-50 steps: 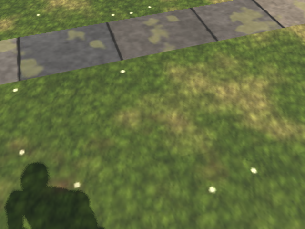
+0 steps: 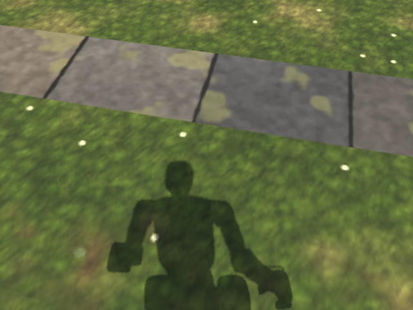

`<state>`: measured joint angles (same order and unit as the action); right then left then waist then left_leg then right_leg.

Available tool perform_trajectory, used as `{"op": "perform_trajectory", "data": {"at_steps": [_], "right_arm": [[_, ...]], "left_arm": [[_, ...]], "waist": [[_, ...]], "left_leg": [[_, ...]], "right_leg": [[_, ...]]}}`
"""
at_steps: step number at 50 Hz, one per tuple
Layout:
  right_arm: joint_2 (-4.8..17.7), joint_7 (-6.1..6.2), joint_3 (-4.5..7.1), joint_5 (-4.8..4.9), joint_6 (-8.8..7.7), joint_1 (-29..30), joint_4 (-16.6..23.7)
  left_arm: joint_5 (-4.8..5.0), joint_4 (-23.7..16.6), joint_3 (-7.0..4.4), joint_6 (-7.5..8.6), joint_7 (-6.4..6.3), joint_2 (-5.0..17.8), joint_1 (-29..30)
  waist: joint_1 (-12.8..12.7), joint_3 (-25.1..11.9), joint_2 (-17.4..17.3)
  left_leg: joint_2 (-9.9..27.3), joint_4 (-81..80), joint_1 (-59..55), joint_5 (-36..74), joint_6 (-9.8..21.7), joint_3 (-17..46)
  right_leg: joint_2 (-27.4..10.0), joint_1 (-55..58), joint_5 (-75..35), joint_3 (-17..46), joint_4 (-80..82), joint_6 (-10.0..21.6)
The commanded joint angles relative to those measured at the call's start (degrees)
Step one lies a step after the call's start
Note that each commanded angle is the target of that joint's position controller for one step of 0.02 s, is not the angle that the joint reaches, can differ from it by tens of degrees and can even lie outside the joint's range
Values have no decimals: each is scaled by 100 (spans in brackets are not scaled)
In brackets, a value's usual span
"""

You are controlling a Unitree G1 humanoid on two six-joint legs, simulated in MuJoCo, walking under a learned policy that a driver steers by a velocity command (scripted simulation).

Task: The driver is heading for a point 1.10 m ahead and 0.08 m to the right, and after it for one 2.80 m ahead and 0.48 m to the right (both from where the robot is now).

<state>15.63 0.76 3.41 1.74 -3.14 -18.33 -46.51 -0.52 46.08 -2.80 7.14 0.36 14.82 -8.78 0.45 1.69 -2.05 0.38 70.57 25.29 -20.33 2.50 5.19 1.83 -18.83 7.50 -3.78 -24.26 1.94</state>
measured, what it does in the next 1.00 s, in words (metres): walks ahead: left foot, then right foot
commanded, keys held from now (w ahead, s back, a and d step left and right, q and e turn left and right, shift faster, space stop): w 0.50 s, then w+e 0.50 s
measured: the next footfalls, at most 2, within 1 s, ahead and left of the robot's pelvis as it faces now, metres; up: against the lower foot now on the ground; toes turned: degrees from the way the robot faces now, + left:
left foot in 0.36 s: +0.34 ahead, +0.18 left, +0.00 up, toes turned +7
right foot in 0.94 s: +0.66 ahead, -0.05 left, +0.00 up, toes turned -8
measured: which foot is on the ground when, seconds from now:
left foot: up 0.00-0.34, down 0.36-0.94, up 0.96-1.00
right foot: down 0.00-0.38, up 0.40-0.92, down 0.94-1.00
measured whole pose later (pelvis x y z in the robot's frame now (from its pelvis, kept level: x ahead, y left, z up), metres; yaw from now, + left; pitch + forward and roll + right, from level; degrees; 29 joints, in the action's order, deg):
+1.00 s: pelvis +0.54 +0.04 -0.02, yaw -8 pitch +3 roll +0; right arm 15.3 0.7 2.9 0.7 -5.1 -17.5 -48.6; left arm 1.1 41.9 -3.8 3.6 2.8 15.7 -6.4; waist 0.8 2.6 0.0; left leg 1.6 64.4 12.2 -26.5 -0.8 -1.7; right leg 3.9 -28.7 10.5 -2.5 -36.2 6.9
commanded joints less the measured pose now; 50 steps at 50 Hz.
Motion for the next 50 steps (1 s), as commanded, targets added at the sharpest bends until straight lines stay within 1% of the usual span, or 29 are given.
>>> {"op": "perform_trajectory", "data": {"at_steps": [1, 4, 7, 10, 13, 15, 16, 17, 18, 19, 20, 21, 22, 23, 25, 27, 29, 32, 35, 40, 42, 43, 44, 45, 46, 47, 48, 49, 50], "right_arm": [[154, -24, 68, 12, 14, -220, 439], [66, -9, 7, -71, 41, 181, 650], [100, -91, -48, -116, -52, 687, 806], [71, -189, -107, -93, -132, 1334, 963], [189, -256, -96, -37, -143, 1771, 1185], [315, -289, -54, -46, -160, 1771, 1259], [410, -290, 7, -70, -171, 1456, 1194], [624, -264, 142, -105, -169, 759, 968], [998, -201, 318, -117, -153, -265, 705], [1702, -134, 461, -229, -110, -926, 635], [1448, -162, 376, -160, -139, -1081, 615], [1069, -198, 249, -160, -175, -714, 639], [831, -215, 181, -135, -186, -286, 705], [646, -243, 129, -144, -190, 108, 743], [445, -273, 85, -181, -246, 424, 744], [513, -252, 123, -194, -345, 374, 619], [567, -188, 158, -240, -382, 189, 456], [605, -99, 172, -262, -369, -3, 277], [693, -37, 186, -238, -369, -26, 172], [752, 21, 217, -169, -244, -372, -127], [838, 47, 242, -137, -154, -309, -151], [926, 71, 260, -134, -113, -214, -119], [1023, 104, 284, -128, -70, -158, -85], [1086, 137, 296, -130, -15, -89, -54], [1092, 162, 278, -111, 11, -14, -9], [895, 165, 184, -218, -61, -130, 150], [88, 41, -74, -279, -279, -604, 403], [652, -75, 32, -69, -539, -9, 485], [765, -110, 50, 96, -627, 451, 645]], "left_arm": [[-4, -73, -127, 85, 45, 473, -267], [46, 140, -206, 139, 83, 702, -461], [92, 221, -232, 74, 64, 850, -520], [159, 308, -231, -17, 50, 986, -750], [223, 479, -240, -117, 58, 1110, -1089], [257, 546, -249, -200, 47, 1176, -1118], [267, 549, -245, -241, 35, 1213, -1019], [251, 558, -209, -270, 24, 1139, -1010], [164, 495, -114, -263, -2, 912, -1012], [45, 258, 81, -162, 20, 323, -1362], [122, 335, 81, -12, 39, 429, -1440], [303, 234, -54, 42, 74, 867, -1077], [307, 148, -50, 48, 67, 859, -744], [210, 149, -60, 15, 37, 782, -587], [147, 205, -83, -146, 32, 641, -738], [165, 254, -66, -288, 26, 471, -832], [169, 167, -75, -348, 5, 433, -536], [182, 31, -84, -339, 31, 371, -108], [160, -140, -57, -315, 110, 311, 370], [153, -559, 10, -297, 288, 202, 1061], [164, -721, -4, -289, 374, 242, 1134], [169, -769, -37, -293, 402, 308, 1035], [169, -772, -97, -309, 408, 414, 793], [182, -671, -207, -325, 398, 602, 203], [191, -463, -389, -334, 337, 927, -715], [172, -336, -571, -392, 190, 1499, -1557], [200, -499, -590, -350, 181, 1856, -1322], [152, -470, -472, -343, 173, 1388, -1535], [134, -474, -399, -313, 151, 1062, -1333]], "waist": [[-4, -293, 610], [-6, -72, 450], [-95, -35, 413], [-336, 63, 479], [-453, 163, 599], [-340, 146, 682], [-84, -15, 704], [267, -429, 615], [701, -1083, 358], [627, -1754, -1074], [614, -2304, -1260], [534, -1558, -827], [385, -1065, -566], [203, -744, -244], [-113, -537, -369], [-221, -446, -263], [-153, -231, -134], [-2, -50, -122], [158, 133, -120], [427, 405, -44], [358, 376, -116], [251, 237, -212], [100, -12, -357], [-230, -376, -427], [-720, -864, -283], [-962, -1484, 577], [-317, -2195, 1813], [-762, -2419, 1134], [-728, -1610, 851]], "left_leg": [[644, -73, 961, 303, 8, 167], [704, -874, 1306, 642, -37, 190], [742, -1970, 1378, 1532, -60, -29], [589, -2937, 970, 2028, -95, -442], [488, -3454, 914, 1711, -12, -530], [363, -3748, 697, 1320, 147, -633], [205, -3990, 147, 1326, 249, -774], [-14, -4158, -859, 1371, 378, -925], [314, -4065, -2356, 1454, 604, -491], [1847, -4453, -4321, 899, 1406, 2096], [2338, -5307, -4609, 612, 1787, 3833], [2146, -5307, -4075, 653, 1518, 3055], [1874, -5321, -3327, 1075, 1315, 2155], [1600, -5478, -2621, 1445, 1184, 1573], [1289, -5880, -1811, 1867, 1079, 953], [1266, -6115, -1655, 2320, 1136, 506], [1280, -6255, -1727, 2514, 1104, 162], [1252, -6353, -1942, 2439, 927, -324], [1258, -6473, -2074, 2309, 777, -740], [1531, -6154, -2978, 2699, 656, -1125], [1608, -5774, -3235, 3538, 556, -1267], [1597, -5441, -3271, 4515, 484, -1374], [1577, -4966, -3300, 5615, 411, -1461], [1492, -4130, -3199, 6435, 321, -1564], [1249, -2870, -2642, 6279, 135, -1691], [932, -962, -1077, 4025, -115, -1697], [-467, 1153, 1349, -1108, -490, -823], [-181, 1449, 1989, -1013, -299, 265], [99, 1184, 2248, -591, -153, 168]], "right_leg": [[-1578, 915, -104, 1570, 1536, 1012], [-1666, 870, -530, 1197, 1801, 1221], [-1549, 1078, -848, 743, 1819, 1147], [-1397, 1042, -819, 376, 1690, 969], [-1644, 1483, -607, 470, 1516, 870], [-1801, 1764, -839, 510, 1230, 775], [-1757, 1756, -1463, 406, 828, 673], [-1506, 1617, -2327, 151, -73, 527], [-1197, 862, -2106, -145, -1475, 287], [-363, -1392, 262, -338, -3841, -129], [-85, -2244, 2506, 642, -4911, -103], [-443, -2773, 2195, 818, -5267, -3], [-720, -2728, 1658, 699, -5066, 62], [-910, -2485, 1232, 660, -4710, 45], [-1089, -1829, 717, 703, -4258, -5], [-1069, -1799, 380, 701, -4075, -84], [-1041, -2158, -81, 832, -3660, -142], [-831, -2398, -888, 1041, -2783, -143], [-695, -2298, -1488, 820, -1941, -90], [-641, -2584, -1105, 457, -1249, 97], [-537, -2459, -544, 210, -1129, 241], [-378, -2128, -242, 7, -1108, 342], [-159, -1654, 53, -207, -1163, 452], [97, -863, 214, -355, -1127, 593], [300, 527, -109, -276, -756, 816], [-733, 2352, -313, 1358, -670, 1234], [-2159, 4169, 400, 4896, 219, 2509], [-2100, 4291, 768, 5056, 706, 2322], [-1873, 3666, 488, 4062, 661, 2001]]}}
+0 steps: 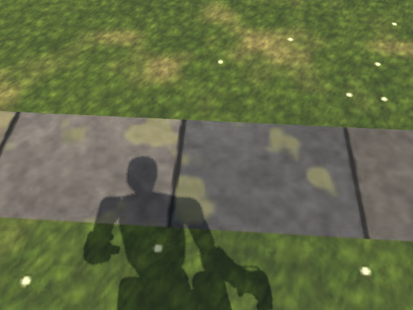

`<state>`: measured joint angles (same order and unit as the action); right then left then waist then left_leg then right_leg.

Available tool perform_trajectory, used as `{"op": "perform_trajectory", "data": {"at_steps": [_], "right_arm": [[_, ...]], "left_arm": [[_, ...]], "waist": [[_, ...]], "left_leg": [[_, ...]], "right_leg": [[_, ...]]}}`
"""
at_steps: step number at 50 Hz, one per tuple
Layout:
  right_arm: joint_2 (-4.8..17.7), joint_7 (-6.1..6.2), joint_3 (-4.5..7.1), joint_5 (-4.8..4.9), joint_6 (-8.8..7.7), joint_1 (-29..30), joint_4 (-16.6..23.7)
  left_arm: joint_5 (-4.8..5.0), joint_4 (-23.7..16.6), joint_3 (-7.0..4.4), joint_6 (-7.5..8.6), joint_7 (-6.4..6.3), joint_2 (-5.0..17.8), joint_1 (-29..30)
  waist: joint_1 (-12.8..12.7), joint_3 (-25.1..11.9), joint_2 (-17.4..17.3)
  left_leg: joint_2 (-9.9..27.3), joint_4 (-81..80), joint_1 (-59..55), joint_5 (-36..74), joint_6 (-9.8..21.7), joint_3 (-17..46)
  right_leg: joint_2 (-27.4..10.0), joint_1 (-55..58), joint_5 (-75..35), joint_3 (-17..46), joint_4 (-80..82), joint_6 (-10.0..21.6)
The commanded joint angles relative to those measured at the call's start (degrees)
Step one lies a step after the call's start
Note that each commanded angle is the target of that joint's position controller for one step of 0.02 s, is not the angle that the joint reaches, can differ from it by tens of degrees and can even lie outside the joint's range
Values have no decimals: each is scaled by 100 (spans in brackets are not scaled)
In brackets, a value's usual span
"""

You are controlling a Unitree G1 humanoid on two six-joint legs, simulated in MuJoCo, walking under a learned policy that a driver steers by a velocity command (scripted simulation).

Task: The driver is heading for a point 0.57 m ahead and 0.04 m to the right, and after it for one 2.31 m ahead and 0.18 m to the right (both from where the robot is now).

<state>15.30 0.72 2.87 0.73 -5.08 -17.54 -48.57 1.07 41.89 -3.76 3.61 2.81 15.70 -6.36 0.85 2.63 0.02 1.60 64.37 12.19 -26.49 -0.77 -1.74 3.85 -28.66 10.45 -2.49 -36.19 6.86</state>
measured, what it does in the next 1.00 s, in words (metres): walks ahead: left foot, then right foot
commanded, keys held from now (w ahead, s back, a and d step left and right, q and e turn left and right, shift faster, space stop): w+e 0.24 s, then w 0.76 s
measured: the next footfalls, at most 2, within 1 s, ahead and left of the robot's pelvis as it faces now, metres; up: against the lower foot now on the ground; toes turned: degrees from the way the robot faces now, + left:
left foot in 0.42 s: +0.43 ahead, +0.10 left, +0.00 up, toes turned -14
right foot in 0.92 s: +0.63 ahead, -0.20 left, +0.00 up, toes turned -15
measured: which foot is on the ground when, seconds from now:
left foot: up 0.00-0.40, down 0.42-0.94, up 0.96-1.00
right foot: down 0.00-0.44, up 0.46-0.90, down 0.92-1.00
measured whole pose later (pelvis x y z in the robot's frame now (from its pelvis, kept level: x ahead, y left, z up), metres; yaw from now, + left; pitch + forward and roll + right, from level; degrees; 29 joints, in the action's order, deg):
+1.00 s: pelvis +0.54 -0.08 +0.01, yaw -14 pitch +3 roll +1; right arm 16.7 -0.4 2.4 1.3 -4.2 -21.6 -49.1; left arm 0.3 37.7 -2.3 4.7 1.6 14.6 -5.6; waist 2.9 0.7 -0.9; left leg 0.1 58.7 15.6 -27.0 1.0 2.5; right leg 0.8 -25.1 9.7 -1.8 -32.0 3.3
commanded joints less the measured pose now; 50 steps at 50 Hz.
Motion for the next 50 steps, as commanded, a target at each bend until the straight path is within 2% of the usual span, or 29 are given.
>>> {"op": "perform_trajectory", "data": {"at_steps": [1, 2, 3, 6, 8, 11, 15, 18, 19, 20, 21, 22, 23, 24, 25, 26, 27, 30, 35, 38, 41, 43, 44, 45, 46, 47, 48, 49, 50], "right_arm": [[720, -66, 84, 103, -452, 509, 872], [792, -10, 146, -60, -403, 585, 847], [789, -12, 175, -114, -322, 482, 858], [574, 2, 151, -177, -143, 428, 958], [469, 20, 106, -195, -108, 852, 1116], [319, -26, 36, -164, -139, 1516, 1267], [450, -156, 56, -62, -231, 1960, 1393], [632, -216, 132, -67, -310, 1864, 1425], [680, -205, 170, -72, -332, 1590, 1367], [821, -173, 252, -114, -355, 1067, 1239], [1085, -134, 332, -187, -370, 216, 1149], [1587, -135, 489, -234, -305, -597, 930], [1221, -198, 419, -60, -265, -832, 776], [851, -184, 308, 9, -237, -515, 824], [722, -171, 243, -38, -179, -131, 909], [602, -184, 186, -75, -147, 116, 907], [505, -187, 138, -116, -156, 248, 912], [576, -206, 147, -80, -191, 239, 808], [860, -139, 208, -3, -110, -44, 571], [938, -134, 206, 48, -55, -370, 395], [980, -125, 209, 77, 27, -579, 244], [1089, -95, 246, 82, 89, -570, 186], [1141, -81, 257, 87, 118, -476, 187], [1092, -64, 231, 96, 144, -425, 186], [909, -47, 150, 32, 137, -378, 257], [374, -52, -25, -78, 45, -789, 455], [391, -89, -53, -7, -66, -966, 390], [905, -120, 96, 114, -118, -542, 464], [918, -129, 99, 133, -128, -80, 582]], "left_arm": [[-4, -139, -248, 65, -86, 812, -1156], [-8, -241, -183, 70, -99, 593, -797], [-64, -346, -150, 63, -121, 540, -632], [-46, -385, -211, 89, -193, 739, -690], [-16, -361, -253, 77, -267, 882, -833], [38, -302, -259, 6, -330, 896, -1082], [52, -153, -222, -41, -348, 819, -1469], [3, -95, -222, -65, -358, 829, -1510], [-6, -111, -220, -80, -353, 829, -1422], [-22, -152, -180, -78, -341, 716, -1343], [-88, -267, -82, -58, -322, 505, -1244], [27, -264, 19, 17, -325, 198, -2057], [72, -224, 30, 69, -320, 400, -2106], [115, -289, -72, 78, -304, 812, -1510], [59, -408, -59, 74, -298, 799, -1026], [-43, -491, -58, 85, -282, 719, -758], [-81, -491, -76, 79, -271, 648, -773], [-67, -435, -20, 30, -254, 367, -931], [-93, -627, 84, 91, -234, 149, -68], [-33, -741, 89, 119, -166, 157, 435], [11, -918, 69, 155, -85, 228, 807], [8, -954, 29, 186, -46, 334, 747], [-6, -895, -23, 198, -52, 432, 465], [-40, -694, -127, 196, -85, 603, -178], [-95, -477, -255, 185, -141, 923, -1136], [-211, -406, -379, 141, -196, 1520, -1891], [-87, -287, -322, 97, -162, 1306, -2102], [-41, -305, -202, 80, -161, 970, -1766], [-44, -358, -132, 67, -166, 771, -1401]], "waist": [[-459, -1106, -26], [-259, -847, -115], [-77, -691, -16], [63, -523, 85], [-45, -380, 157], [-330, -350, 368], [-568, -363, 526], [-452, -334, 672], [-273, -390, 734], [-6, -684, 697], [397, -1412, 360], [316, -2251, -1154], [377, -2157, -1629], [453, -1252, -921], [362, -745, -420], [225, -327, -229], [60, -236, -335], [-82, -290, -566], [168, -208, -411], [381, -124, -429], [441, 2, -458], [311, -34, -519], [104, -192, -551], [-237, -577, -488], [-663, -1270, -299], [-689, -2184, 923], [-686, -2669, 1642], [-687, -1745, 1052], [-579, -1136, 700]], "left_leg": [[251, 1167, 3321, 439, 203, 797], [427, 640, 2921, 631, 162, 737], [503, 431, 2570, 756, 114, 742], [485, -327, 2334, 1048, -135, 562], [376, -1135, 2366, 1690, -270, 457], [72, -2540, 1968, 2848, -281, 398], [-68, -3343, 1771, 3184, -168, 463], [-81, -3635, 1628, 2548, 116, 464], [-144, -3818, 1265, 2423, 246, 353], [-145, -3962, 465, 2472, 435, 314], [578, -3755, -919, 2624, 827, 998], [1744, -3876, -3106, 1822, 1820, 3238], [2136, -4608, -3279, 563, 1965, 4663], [1965, -4725, -2585, -56, 1695, 4088], [1725, -4826, -1808, 243, 1506, 3341], [1477, -5023, -1120, 779, 1461, 2843], [1286, -5160, -716, 1258, 1385, 2485], [1024, -5430, -299, 2250, 1438, 1764], [851, -5556, -355, 3007, 1317, 969], [870, -5461, -466, 2883, 1239, 820], [1118, -5243, -911, 2881, 1190, 971], [1250, -4967, -1191, 3242, 1101, 1026], [1205, -4631, -1221, 3906, 1021, 947], [980, -3916, -1120, 4742, 888, 718], [706, -2661, -426, 4470, 670, 463], [-38, -411, 1665, 2175, 261, 72], [-404, 677, 2782, -671, 177, 673], [-48, 1120, 3350, -456, 210, 821], [218, 976, 3389, 59, 250, 644]], "right_leg": [[-1793, 3627, -418, 3194, 1889, 1267], [-1569, 2886, -960, 2695, 1971, 1114], [-1427, 2361, -1255, 2480, 2125, 1105], [-1251, 1643, -1925, 2074, 2337, 1154], [-1066, 1393, -1959, 1797, 2363, 1024], [-754, 1258, -1453, 1580, 2180, 692], [-1033, 1787, -891, 1987, 1867, 578], [-1322, 2359, -1095, 2387, 1462, 466], [-1282, 2415, -1501, 2383, 1232, 393], [-1016, 2359, -2167, 2226, 658, 261], [-721, 1781, -1810, 1888, -668, 61], [134, -251, 24, 1169, -2768, -421], [128, -1314, 2226, 1308, -3584, -486], [-191, -1741, 1845, 1402, -3958, -456], [-458, -1687, 1386, 1109, -3857, -447], [-646, -1590, 1066, 959, -3454, -454], [-835, -1306, 828, 918, -3118, -463], [-940, -940, 524, 663, -2527, -575], [-929, -811, -861, 447, -715, -707], [-762, -512, -1350, 323, 6, -714], [-676, -555, -1061, 318, 402, -574], [-600, -333, -663, 277, 629, -417], [-475, 150, -566, 158, 791, -315], [-321, 1092, -635, 10, 980, -161], [-762, 2595, -917, 437, 781, 118], [-2256, 4817, -884, 2616, 756, 878], [-2747, 5257, 0, 4407, 1574, 1388], [-2547, 4577, 518, 3838, 1740, 1129], [-2273, 3783, 451, 3034, 1839, 905]]}}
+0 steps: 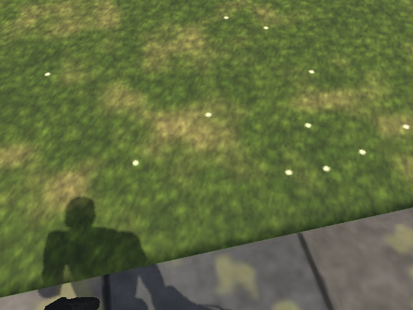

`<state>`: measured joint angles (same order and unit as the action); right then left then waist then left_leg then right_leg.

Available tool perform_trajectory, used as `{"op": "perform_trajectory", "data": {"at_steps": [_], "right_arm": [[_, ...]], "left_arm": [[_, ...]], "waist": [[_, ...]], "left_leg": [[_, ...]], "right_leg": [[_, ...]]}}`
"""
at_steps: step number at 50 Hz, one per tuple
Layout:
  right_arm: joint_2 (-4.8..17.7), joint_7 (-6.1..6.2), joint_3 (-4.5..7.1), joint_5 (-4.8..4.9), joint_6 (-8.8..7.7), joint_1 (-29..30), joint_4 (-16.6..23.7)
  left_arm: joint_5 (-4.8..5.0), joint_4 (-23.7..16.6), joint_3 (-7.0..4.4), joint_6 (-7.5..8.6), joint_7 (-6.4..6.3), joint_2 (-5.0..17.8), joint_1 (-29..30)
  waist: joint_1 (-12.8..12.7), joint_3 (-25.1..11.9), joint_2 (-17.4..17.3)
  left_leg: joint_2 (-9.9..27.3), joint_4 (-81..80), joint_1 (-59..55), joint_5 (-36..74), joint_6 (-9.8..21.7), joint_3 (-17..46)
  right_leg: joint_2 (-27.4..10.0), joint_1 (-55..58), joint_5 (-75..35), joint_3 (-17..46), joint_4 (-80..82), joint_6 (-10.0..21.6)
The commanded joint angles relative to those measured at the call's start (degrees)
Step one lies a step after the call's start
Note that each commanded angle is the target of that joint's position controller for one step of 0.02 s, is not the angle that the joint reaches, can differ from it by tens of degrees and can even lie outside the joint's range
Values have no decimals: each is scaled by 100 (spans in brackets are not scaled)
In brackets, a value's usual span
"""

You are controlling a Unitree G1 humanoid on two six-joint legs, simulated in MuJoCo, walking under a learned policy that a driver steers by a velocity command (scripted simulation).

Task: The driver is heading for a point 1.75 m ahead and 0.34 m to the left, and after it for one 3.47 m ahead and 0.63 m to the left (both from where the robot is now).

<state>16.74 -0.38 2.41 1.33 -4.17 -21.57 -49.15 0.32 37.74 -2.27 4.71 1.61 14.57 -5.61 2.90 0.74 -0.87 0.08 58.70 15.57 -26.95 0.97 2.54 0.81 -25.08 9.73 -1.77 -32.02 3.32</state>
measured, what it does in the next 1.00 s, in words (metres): walks ahead: left foot, then right foot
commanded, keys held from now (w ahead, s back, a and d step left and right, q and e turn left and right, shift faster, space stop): w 1.00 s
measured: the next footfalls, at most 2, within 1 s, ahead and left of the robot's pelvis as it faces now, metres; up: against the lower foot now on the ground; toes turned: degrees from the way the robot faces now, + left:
left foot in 0.44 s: +0.41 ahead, +0.15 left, +0.00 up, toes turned +2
right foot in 0.98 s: +0.60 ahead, -0.11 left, +0.00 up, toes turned -2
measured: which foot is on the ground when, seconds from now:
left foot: up 0.00-0.42, down 0.44-0.98, up 1.00-1.00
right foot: down 0.00-0.46, up 0.48-0.96, down 0.98-1.00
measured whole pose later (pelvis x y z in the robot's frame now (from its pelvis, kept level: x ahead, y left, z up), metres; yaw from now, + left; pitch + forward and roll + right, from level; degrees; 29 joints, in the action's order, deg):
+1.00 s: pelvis +0.51 +0.01 -0.01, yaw +0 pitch +2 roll +2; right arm 15.8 -0.6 4.1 0.8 -2.7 -21.3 -50.6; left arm 0.4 44.1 -3.9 5.1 3.5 15.1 -7.6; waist 2.6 -2.0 0.4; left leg 0.2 32.7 4.8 -26.5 1.5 -1.8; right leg -3.0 -26.6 12.4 -1.8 -41.8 3.0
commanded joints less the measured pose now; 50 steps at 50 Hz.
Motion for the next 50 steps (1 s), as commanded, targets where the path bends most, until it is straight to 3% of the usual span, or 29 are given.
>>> {"op": "perform_trajectory", "data": {"at_steps": [1, 2, 5, 9, 13, 17, 20, 21, 22, 23, 24, 25, 26, 27, 28, 29, 30, 34, 38, 39, 40, 41, 42, 43, 46, 47, 48, 49, 50], "right_arm": [[681, -2, 144, 7, -195, 541, 674], [639, 16, 174, -61, -139, 526, 664], [363, 30, 143, -87, 35, 290, 589], [222, 32, 93, -129, 43, 1028, 801], [99, -67, 25, -77, -27, 1805, 1007], [177, -204, 34, -35, -87, 2316, 1271], [333, -273, 104, -32, -114, 2171, 1315], [454, -280, 183, -53, -143, 1776, 1248], [695, -240, 317, -95, -149, 934, 988], [1131, -185, 432, -151, -146, -95, 830], [1409, -229, 490, -95, -119, -356, 715], [891, -230, 356, -9, -88, -466, 721], [726, -206, 292, -28, -77, -124, 749], [690, -163, 264, -84, -47, 269, 797], [567, -158, 231, -159, -37, 562, 815], [427, -149, 186, -236, -61, 718, 825], [348, -160, 184, -221, -87, 762, 801], [583, -87, 266, -151, -154, 637, 596], [754, 47, 302, -103, -95, 552, 366], [807, 35, 327, -139, -87, 404, 285], [814, -9, 337, -139, -76, 320, 214], [861, -17, 367, -193, -90, 203, 118], [768, -36, 344, -217, -103, 194, 164], [706, -35, 334, -157, -76, 159, 137], [643, -1, 327, -120, 63, -48, 87], [714, 11, 338, -95, 106, 77, 148], [734, -7, 328, -73, 114, 430, 261], [736, -11, 318, -1, 100, 756, 338], [627, 4, 283, 21, 14, 913, 437]], "left_arm": [[-14, 48, -223, -42, -20, 730, -1132], [-58, 24, -181, -10, 0, 600, -906], [-52, 140, -220, 107, 23, 658, -827], [-29, 394, -273, 101, -71, 813, -1146], [45, 621, -301, 30, -128, 971, -1542], [91, 891, -317, -80, -152, 1033, -1910], [100, 986, -359, -189, -178, 1117, -1881], [107, 994, -358, -216, -205, 1151, -1793], [80, 975, -317, -236, -233, 1066, -1737], [-50, 819, -200, -233, -269, 821, -1758], [-25, 812, -3, -130, -210, 115, -2570], [60, 907, -134, -30, -175, 693, -2304], [184, 720, -232, 18, -163, 986, -1709], [169, 598, -216, 50, -197, 908, -1278], [84, 565, -232, 42, -224, 850, -1138], [49, 596, -243, -9, -221, 765, -1296], [68, 637, -239, -74, -220, 672, -1412], [21, 484, -227, -197, -243, 552, -936], [-54, 301, -178, -77, -168, 420, -185], [-65, 300, -154, -67, -146, 317, -105], [-32, 293, -148, -84, -136, 320, -55], [-26, 395, -216, -58, -89, 466, -323], [-3, 448, -275, -45, -50, 624, -354], [0, 414, -274, -36, -26, 617, -194], [14, 230, -267, 30, 125, 552, 229], [54, 259, -299, 42, 173, 610, 4], [73, 431, -378, 43, 213, 725, -625], [19, 817, -502, 75, 230, 888, -1750], [-21, 1142, -635, 88, 179, 1253, -2766]], "waist": [[-607, -501, 453], [-416, -305, 507], [-143, -200, 597], [-295, 25, 396], [-600, 190, 395], [-741, 357, 400], [-564, 222, 540], [-293, -27, 504], [70, -605, 416], [410, -1513, -231], [87, -2249, -1736], [309, -2168, -1245], [302, -1336, -842], [156, -817, -309], [-21, -474, -202], [-240, -433, -398], [-328, -424, -457], [-333, -48, -229], [-164, 116, -211], [-107, -56, -255], [-75, -123, -294], [-137, -309, -345], [-166, -365, -152], [-118, -205, -217], [-11, 129, -293], [-144, 53, -421], [-529, -217, -504], [-1095, -635, -403], [-1573, -860, 292]], "left_leg": [[546, 1182, 2866, 510, 55, 122], [705, 846, 2562, 823, 28, 157], [758, 445, 2078, 1280, -114, 81], [781, -828, 2430, 2425, -200, 65], [562, -2063, 2148, 3281, -129, -113], [461, -2590, 2304, 2922, 50, -117], [288, -2895, 1863, 2265, 270, -264], [105, -3083, 1166, 2380, 391, -420], [71, -3032, -65, 2601, 574, -439], [1118, -2855, -1761, 2928, 963, 733], [2164, -3463, -3664, 1527, 1855, 3323], [2129, -3904, -3643, 783, 1674, 3772], [1981, -3991, -2964, 937, 1413, 2953], [1773, -4119, -2111, 1469, 1286, 2377], [1568, -4264, -1436, 2090, 1252, 1927], [1416, -4387, -1003, 2451, 1230, 1609], [1331, -4562, -810, 2483, 1264, 1448], [1319, -5092, -516, 2347, 1376, 1039], [917, -5125, -409, 3085, 1088, 230], [829, -5049, -268, 3317, 1108, 35], [904, -4989, -405, 3420, 1141, 11], [1247, -4734, -718, 3737, 1233, 168], [1309, -4534, -959, 3684, 1281, 141], [1371, -4409, -1204, 3572, 1298, 222], [1594, -3899, -1769, 3765, 1310, 523], [1545, -3603, -1635, 4166, 1264, 467], [1367, -3065, -1129, 4960, 1144, 240], [1053, -1914, -384, 5508, 1002, -8], [545, -59, 771, 4616, 673, -230]], "right_leg": [[-1701, 2635, 166, 2451, 1638, 1140], [-1494, 2097, -178, 2099, 1835, 1061], [-1311, 1411, -906, 1507, 2224, 1158], [-1210, 1538, -1415, 990, 2345, 1073], [-1152, 1680, -1130, 706, 2305, 897], [-1468, 2341, -1081, 842, 1980, 838], [-1555, 2711, -1820, 889, 1516, 653], [-1446, 2698, -2731, 774, 1079, 543], [-1138, 2426, -3178, 514, 142, 374], [-741, 1370, -1715, 193, -1654, 153], [287, -916, 1929, 253, -3621, -206], [71, -1565, 2365, 961, -4283, -157], [-179, -1907, 1942, 832, -4413, -120], [-444, -1807, 1427, 650, -4188, -138], [-610, -1608, 1084, 623, -3835, -171], [-775, -1237, 842, 679, -3611, -182], [-820, -1010, 768, 669, -3409, -218], [-961, -1315, 36, 668, -2375, -348], [-791, -965, -1411, 483, -721, -322], [-618, -471, -1642, 294, -758, -391], [-583, -415, -1568, 282, -744, -403], [-730, -460, -1830, 534, -1303, -345], [-704, -700, -1758, 449, -1646, -296], [-765, -1077, -1423, 484, -1662, -223], [-727, -1642, -328, 346, -1556, -57], [-623, -1231, -93, 246, -1374, 6], [-414, -95, 88, 14, -1140, 108], [-97, 1530, -320, -330, -880, 190], [-358, 2851, -676, -63, -307, 464]]}}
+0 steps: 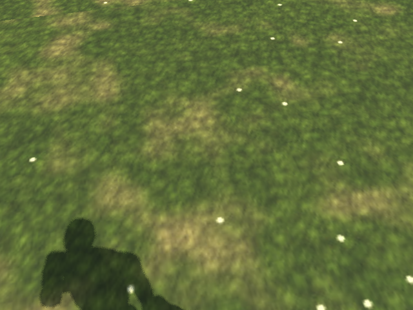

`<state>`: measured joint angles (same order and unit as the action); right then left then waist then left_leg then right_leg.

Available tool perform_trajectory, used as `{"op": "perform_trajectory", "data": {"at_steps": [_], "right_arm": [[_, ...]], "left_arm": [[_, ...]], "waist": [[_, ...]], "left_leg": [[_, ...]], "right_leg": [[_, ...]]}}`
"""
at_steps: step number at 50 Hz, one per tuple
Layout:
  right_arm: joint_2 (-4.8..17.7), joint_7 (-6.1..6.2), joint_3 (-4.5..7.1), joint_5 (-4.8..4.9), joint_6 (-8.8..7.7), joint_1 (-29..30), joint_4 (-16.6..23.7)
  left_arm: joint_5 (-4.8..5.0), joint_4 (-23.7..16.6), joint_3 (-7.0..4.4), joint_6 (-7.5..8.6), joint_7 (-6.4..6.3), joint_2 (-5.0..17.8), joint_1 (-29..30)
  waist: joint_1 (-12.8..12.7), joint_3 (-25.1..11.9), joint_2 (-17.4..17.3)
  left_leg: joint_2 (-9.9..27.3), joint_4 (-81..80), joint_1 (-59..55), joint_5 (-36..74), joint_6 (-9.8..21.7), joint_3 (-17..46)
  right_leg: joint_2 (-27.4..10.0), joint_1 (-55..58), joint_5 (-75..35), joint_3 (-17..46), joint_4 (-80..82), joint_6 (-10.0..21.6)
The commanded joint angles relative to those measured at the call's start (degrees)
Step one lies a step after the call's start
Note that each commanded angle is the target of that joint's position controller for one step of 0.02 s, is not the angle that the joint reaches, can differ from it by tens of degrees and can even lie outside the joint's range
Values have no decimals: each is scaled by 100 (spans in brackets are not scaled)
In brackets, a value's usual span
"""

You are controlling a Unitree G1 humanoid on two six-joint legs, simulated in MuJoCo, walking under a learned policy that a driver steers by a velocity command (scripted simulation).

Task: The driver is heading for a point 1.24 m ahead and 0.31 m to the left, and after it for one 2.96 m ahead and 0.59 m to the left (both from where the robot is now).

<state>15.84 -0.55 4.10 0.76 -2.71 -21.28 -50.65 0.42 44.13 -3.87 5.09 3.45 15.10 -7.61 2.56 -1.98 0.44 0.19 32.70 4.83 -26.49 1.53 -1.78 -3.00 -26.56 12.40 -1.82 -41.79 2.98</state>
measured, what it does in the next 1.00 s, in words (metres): goes down, turning left: left foot 0.15 m lower, then right foot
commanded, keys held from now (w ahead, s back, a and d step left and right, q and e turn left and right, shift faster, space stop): w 0.16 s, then w+q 0.78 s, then w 0.06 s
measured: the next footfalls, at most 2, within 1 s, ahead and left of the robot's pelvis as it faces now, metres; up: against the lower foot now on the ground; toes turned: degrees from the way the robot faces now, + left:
left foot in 0.52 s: +0.44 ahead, +0.11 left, -0.15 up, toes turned +7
right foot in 0.92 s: +0.73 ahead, -0.02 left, -0.15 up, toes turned +26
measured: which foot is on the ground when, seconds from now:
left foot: up 0.00-0.50, down 0.52-0.92, up 0.94-1.00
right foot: down 0.00-0.52, up 0.54-0.90, down 0.92-1.00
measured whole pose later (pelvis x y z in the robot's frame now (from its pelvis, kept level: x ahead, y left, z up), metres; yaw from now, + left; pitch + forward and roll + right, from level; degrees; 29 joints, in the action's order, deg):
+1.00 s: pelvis +0.58 +0.03 -0.15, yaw +25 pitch +2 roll +0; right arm 16.2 0.5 4.1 1.7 -1.7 -18.2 -45.5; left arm -0.7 37.4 -3.1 6.9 -0.5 13.7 -7.3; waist 1.4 -1.7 -1.9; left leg -6.5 61.0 19.5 -27.7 2.7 9.0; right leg 1.0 -25.8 10.8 1.1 -33.8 1.0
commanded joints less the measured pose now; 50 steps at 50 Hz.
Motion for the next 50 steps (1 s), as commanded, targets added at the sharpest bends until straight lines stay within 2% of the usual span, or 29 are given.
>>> {"op": "perform_trajectory", "data": {"at_steps": [1, 2, 3, 5, 7, 8, 9, 11, 13, 14, 20, 23, 25, 26, 27, 28, 29, 30, 31, 32, 34, 37, 41, 45, 46, 47, 48, 49, 50], "right_arm": [[109, -10, -33, -68, -238, 229, 618], [137, -82, -52, 109, -419, -241, 597], [498, -58, 61, 332, -433, 451, 859], [625, 58, 129, 156, -206, 810, 973], [399, 55, 89, 12, -20, 814, 1045], [324, 9, 86, -28, -22, 820, 981], [239, -40, 52, -50, -47, 902, 1014], [288, -182, 66, 78, -187, 1656, 1188], [38, -325, 0, -95, -236, 2012, 1302], [-48, -388, -18, -78, -230, 2086, 1309], [-136, -601, -93, 88, -126, 2985, 1628], [-53, -598, -111, 56, -160, 2623, 1383], [194, -505, 62, -72, -188, 1166, 872], [396, -421, 204, -84, -119, 136, 575], [956, -372, 242, -140, -83, -237, 487], [1047, -352, 267, 13, -36, -708, 545], [1306, -272, 370, 55, 59, -853, 504], [1184, -122, 302, -22, 60, -189, 689], [845, -74, 195, -63, 46, 682, 1013], [717, -59, 111, -89, -24, 1351, 1126], [552, -62, 80, -79, -87, 1639, 1192], [670, 131, 147, 34, -90, 1267, 1026], [589, 204, 170, 109, 74, 504, 774], [466, 154, 148, 68, 98, 468, 830], [200, 116, 55, 18, 49, 555, 908], [-116, 109, -41, 132, -23, -127, 1042], [313, 99, -11, 132, -55, -122, 1035], [663, 90, 88, 107, -40, 283, 1011], [630, 98, 96, 69, -1, 674, 1073]], "left_arm": [[31, 415, -431, 52, -50, 1397, -2397], [110, 212, -256, 52, -16, 1109, -2186], [191, 327, -239, 60, 21, 897, -1999], [112, 110, -89, 117, 75, 602, -1084], [31, 146, -111, 155, -32, 676, -767], [-111, 217, -152, 179, -105, 775, -958], [-113, 305, -168, 176, -196, 829, -1102], [-26, 398, -131, 271, -391, 670, -1509], [29, 409, -109, 219, -534, 593, -1567], [5, 417, -112, 209, -559, 604, -1680], [7, 526, -49, 33, -563, 286, -2428], [77, 473, -25, -74, -582, 345, -2305], [65, 511, -63, -128, -515, 549, -2203], [32, 604, -115, -22, -435, 656, -2214], [-123, 365, 18, 135, -317, 161, -2629], [51, 115, 72, 308, -197, 673, -2749], [250, -315, 86, 383, -178, 697, -2127], [308, -481, 90, 467, -272, 659, -1600], [178, -428, 29, 385, -434, 798, -1155], [21, -395, -6, 223, -540, 738, -1238], [-207, -343, -42, 74, -621, 595, -1375], [-235, -620, 33, 156, -578, 249, -591], [-35, -874, 1, 136, -467, 294, 163], [-31, -830, -182, 230, -413, 635, -352], [-88, -742, -270, 250, -457, 886, -1060], [-222, -600, -402, 206, -460, 1430, -1814], [-88, -529, -381, 182, -416, 1206, -1980], [-70, -605, -280, 164, -417, 850, -1716], [-119, -634, -228, 112, -414, 727, -1361]], "waist": [[-990, -590, 1630], [-655, -731, 1906], [-641, -64, 1221], [-245, 380, 49], [-30, 430, 166], [-115, 291, 7], [-123, 243, 22], [-411, 354, 355], [-509, 295, 279], [-567, 261, 277], [-1075, 816, 212], [-966, 935, 173], [-213, 240, -46], [381, -374, -370], [124, -1055, -1437], [411, -2501, -1257], [481, -2470, -1077], [165, -2071, -400], [-46, -1117, 114], [-517, -414, 216], [-776, -4, 108], [-421, -172, -380], [-58, -132, -457], [-484, -163, -555], [-840, -614, -202], [-738, -1472, 1472], [-783, -1458, 1732], [-900, -720, 1036], [-805, -204, 603]], "left_leg": [[-265, 4738, 3411, -437, 304, 309], [-509, 5144, 4197, -901, 441, 1121], [-289, 5211, 4926, -391, 458, 993], [298, 4429, 4310, 319, 366, 974], [601, 3396, 3623, 648, 200, 861], [614, 3371, 3611, 1368, 182, 792], [591, 3102, 3746, 1830, 225, 747], [486, 1732, 4220, 3199, 318, 811], [115, 327, 2903, 5153, 314, 347], [-43, 179, 2416, 5626, 325, 281], [-9, -572, 3324, 5410, 403, 500], [240, -1188, 3340, 4982, 360, 534], [-113, -1469, 1280, 4644, 589, -66], [101, -1365, -876, 5556, 1013, 180], [1067, 854, -3396, 8049, 1612, 1236], [1796, 948, -4310, 7161, 2430, 2562], [2014, -113, -4147, 4396, 2699, 3522], [2087, -934, -3164, 1604, 2314, 3897], [2037, -1429, -1713, 1217, 2151, 4168], [1858, -1574, 0, 2694, 2173, 3876], [1214, -1588, 1648, 3659, 1946, 2827], [270, -1520, 2253, 4021, 1432, 1635], [365, -1236, 1388, 2681, 1210, 2194], [308, -400, 1109, 1923, 852, 2675], [-52, 805, 1699, 1633, 625, 2235], [-894, 2812, 3254, -91, 227, 1334], [-527, 3800, 4184, -809, 106, 1228], [-290, 4138, 4423, -288, 67, 1296], [-101, 4091, 4346, 175, 45, 1074]], "right_leg": [[-1211, 3603, -629, 2015, 1230, 1123], [-1742, 3631, -1256, 3629, 2014, 1684], [-1841, 3169, -686, 3734, 2345, 1749], [-1709, 1762, -937, 2859, 2261, 1476], [-1384, 1053, -700, 2149, 2540, 1258], [-1330, 1178, -972, 1978, 2423, 1269], [-1251, 1310, -1341, 1676, 2326, 1158], [-919, 1841, -673, 1086, 2235, 746], [-496, 992, -3, 295, 2115, 500], [-512, 721, 180, 152, 2031, 439], [-901, 1893, 634, 199, 523, 320], [-1012, 2350, -311, 257, -486, 227], [-772, 1821, -2005, -92, -2262, 187], [-381, 525, -1452, -399, -4126, -6], [53, -2268, 3237, -376, -6670, -321], [-50, -2736, 3221, 691, -6829, -353], [-39, -3471, 2932, 782, -6717, -459], [-292, -3774, 1216, 1045, -5225, -303], [-333, -3512, 780, 797, -4915, -421], [-483, -2684, 413, 905, -4038, -699], [-644, -1353, 544, 846, -2539, -973], [-205, -26, -1070, 446, -485, -890], [239, 84, -1461, 540, 769, -744], [207, 1195, -766, 618, 1385, -246], [-415, 2444, -608, 1159, 1380, 56], [-1816, 4299, 192, 3434, 1791, 987], [-2224, 4423, 1580, 4875, 2222, 1209], [-1929, 3818, 1992, 4239, 2373, 991], [-1628, 3128, 1573, 3452, 2433, 795]]}}
Velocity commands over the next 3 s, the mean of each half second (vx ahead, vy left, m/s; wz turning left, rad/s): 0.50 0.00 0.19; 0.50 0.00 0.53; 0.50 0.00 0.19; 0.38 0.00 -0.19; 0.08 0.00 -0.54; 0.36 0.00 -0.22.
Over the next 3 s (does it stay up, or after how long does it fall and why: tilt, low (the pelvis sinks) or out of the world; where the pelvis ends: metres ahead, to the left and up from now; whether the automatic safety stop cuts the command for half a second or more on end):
stays up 1.20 0.28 -0.13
